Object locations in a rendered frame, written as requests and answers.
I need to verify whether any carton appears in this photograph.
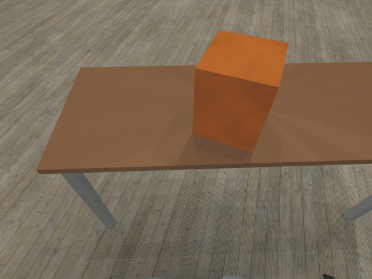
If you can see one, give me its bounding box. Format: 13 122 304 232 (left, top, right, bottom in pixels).
192 30 289 152

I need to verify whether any table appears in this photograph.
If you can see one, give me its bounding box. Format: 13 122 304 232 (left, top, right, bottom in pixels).
36 62 372 229

